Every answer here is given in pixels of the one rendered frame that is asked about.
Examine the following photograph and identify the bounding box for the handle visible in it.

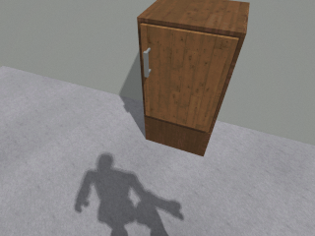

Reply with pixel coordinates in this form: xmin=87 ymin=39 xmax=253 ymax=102
xmin=143 ymin=47 xmax=151 ymax=78

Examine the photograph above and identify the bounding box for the cupboard door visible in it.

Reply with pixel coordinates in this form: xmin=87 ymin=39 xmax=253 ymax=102
xmin=140 ymin=23 xmax=239 ymax=133

